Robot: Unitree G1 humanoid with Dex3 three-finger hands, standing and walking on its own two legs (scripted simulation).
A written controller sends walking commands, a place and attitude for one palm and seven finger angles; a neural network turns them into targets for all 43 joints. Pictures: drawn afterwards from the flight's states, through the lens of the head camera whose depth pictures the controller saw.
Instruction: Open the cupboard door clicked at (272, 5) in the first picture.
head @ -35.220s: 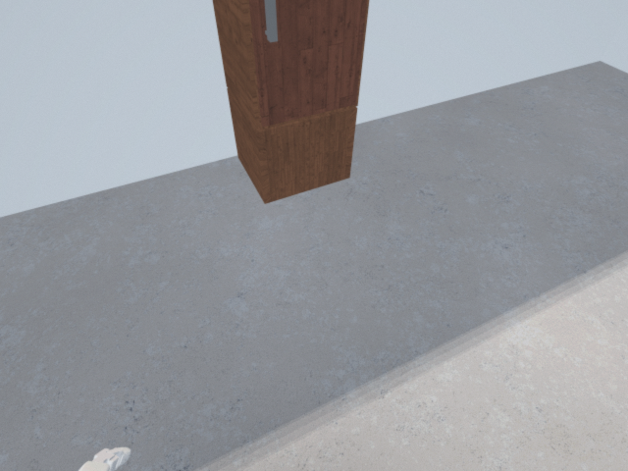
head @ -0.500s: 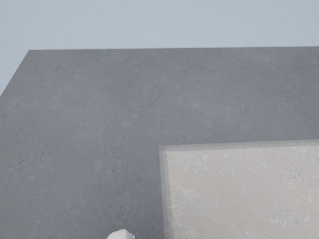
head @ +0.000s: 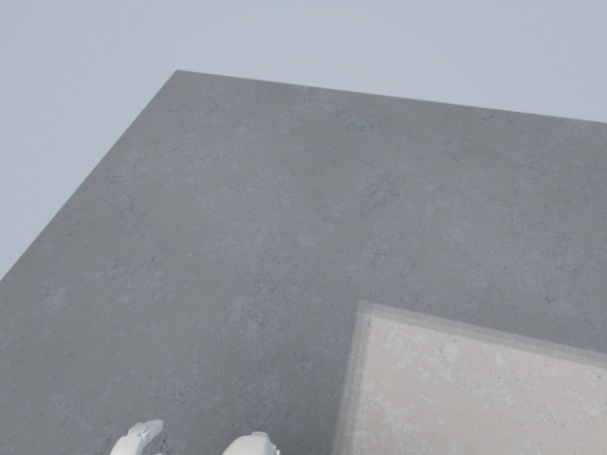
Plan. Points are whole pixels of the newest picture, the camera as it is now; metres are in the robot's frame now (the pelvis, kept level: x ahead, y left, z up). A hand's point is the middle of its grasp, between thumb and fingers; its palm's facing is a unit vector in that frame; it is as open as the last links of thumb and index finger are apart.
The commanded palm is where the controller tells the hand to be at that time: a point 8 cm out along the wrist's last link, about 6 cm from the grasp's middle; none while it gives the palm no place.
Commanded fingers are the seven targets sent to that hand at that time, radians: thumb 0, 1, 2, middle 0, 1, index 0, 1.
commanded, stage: turn to face it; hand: left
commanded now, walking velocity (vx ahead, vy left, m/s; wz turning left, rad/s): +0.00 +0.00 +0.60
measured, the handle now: out of the picture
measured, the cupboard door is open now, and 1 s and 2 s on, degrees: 39 39 39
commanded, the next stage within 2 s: none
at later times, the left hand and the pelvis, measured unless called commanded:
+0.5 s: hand out of the picture +0.06 +0.20 -0.15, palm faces +0.33 -0.90 -0.28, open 7.4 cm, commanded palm none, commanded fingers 0.00 0.90 0.90 -0.20 -0.30 -0.20 -0.30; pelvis +0.04 -0.03 +0.00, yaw +19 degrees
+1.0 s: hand out of the picture +0.02 +0.16 -0.17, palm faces +0.61 -0.75 -0.24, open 7.4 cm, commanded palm none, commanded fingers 0.00 0.90 0.90 -0.20 -0.30 -0.20 -0.30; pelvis +0.09 -0.05 +0.00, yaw +38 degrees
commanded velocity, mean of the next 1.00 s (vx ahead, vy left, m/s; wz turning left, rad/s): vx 0.00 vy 0.00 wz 0.60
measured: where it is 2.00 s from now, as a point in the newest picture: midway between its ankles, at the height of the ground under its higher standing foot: outside the picture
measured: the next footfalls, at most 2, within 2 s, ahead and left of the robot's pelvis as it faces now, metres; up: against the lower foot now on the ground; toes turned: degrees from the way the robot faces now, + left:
left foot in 0.28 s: +0.06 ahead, +0.11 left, +0.00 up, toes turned +18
right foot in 0.56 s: +0.14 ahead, -0.16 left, +0.00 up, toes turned +19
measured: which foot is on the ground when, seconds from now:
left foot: up 0.00-0.26, down 0.28-0.56, up 0.58-0.86, down 0.88-1.00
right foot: down 0.00-0.28, up 0.30-0.54, down 0.56-0.88, up 0.90-1.00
